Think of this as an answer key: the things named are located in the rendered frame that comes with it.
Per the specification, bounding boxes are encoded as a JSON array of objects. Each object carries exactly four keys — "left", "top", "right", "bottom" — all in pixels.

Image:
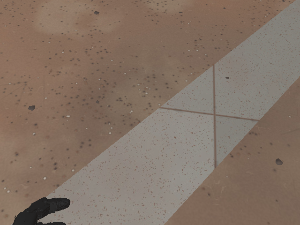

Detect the left robot hand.
[{"left": 12, "top": 197, "right": 70, "bottom": 225}]

